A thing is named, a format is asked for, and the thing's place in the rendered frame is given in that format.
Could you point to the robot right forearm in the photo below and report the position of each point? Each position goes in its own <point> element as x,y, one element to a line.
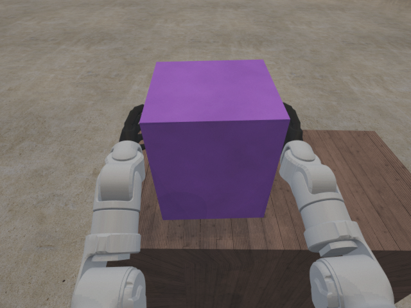
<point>329,229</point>

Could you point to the carton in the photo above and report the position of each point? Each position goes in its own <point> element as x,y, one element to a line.
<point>213,133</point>

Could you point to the robot left hand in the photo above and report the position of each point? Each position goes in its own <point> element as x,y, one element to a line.
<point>132,128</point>

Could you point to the right robot upper arm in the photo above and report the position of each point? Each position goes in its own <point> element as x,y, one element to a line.
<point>352,281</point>

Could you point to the robot left forearm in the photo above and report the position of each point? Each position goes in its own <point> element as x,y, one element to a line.
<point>117,203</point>

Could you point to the left robot upper arm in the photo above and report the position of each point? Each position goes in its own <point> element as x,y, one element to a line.
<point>111,287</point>

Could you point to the pedestal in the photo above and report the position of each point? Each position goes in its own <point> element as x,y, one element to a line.
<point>265,262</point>

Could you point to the robot right hand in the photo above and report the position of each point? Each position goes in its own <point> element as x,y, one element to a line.
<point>294,132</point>

